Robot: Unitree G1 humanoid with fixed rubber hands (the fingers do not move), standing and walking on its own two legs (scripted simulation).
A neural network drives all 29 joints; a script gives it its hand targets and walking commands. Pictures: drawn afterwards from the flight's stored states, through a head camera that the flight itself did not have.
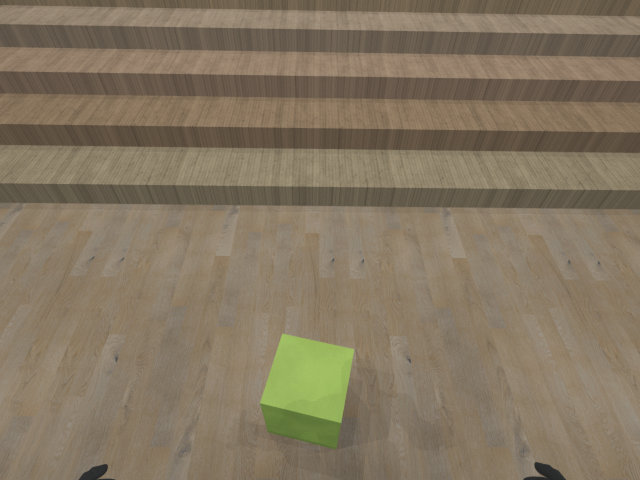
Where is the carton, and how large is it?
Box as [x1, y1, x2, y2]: [260, 334, 353, 449]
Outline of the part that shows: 282,334 260,401 267,430 269,432 335,449 353,349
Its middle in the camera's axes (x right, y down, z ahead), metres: -0.03 +0.45 +1.12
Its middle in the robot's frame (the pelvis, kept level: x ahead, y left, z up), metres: +0.47 +0.02 -0.66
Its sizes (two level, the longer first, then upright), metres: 0.210 0.200 0.250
